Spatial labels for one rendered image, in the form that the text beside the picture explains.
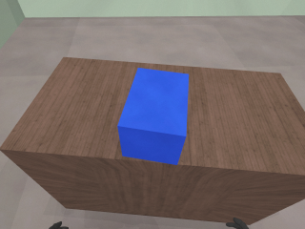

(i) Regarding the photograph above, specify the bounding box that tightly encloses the robot right hand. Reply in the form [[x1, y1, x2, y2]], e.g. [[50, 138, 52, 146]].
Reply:
[[226, 218, 249, 229]]

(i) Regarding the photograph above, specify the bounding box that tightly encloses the carton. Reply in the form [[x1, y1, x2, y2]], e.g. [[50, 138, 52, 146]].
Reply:
[[117, 68, 189, 165]]

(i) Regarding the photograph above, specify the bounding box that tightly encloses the pedestal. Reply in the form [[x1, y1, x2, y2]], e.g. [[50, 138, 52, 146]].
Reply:
[[0, 57, 305, 225]]

